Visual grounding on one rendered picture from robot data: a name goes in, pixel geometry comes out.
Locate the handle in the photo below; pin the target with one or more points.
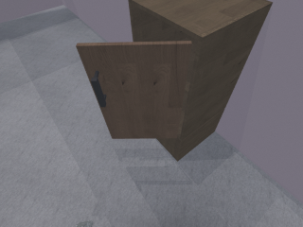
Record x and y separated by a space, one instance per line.
100 96

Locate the cupboard door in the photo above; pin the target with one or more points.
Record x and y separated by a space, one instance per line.
144 84

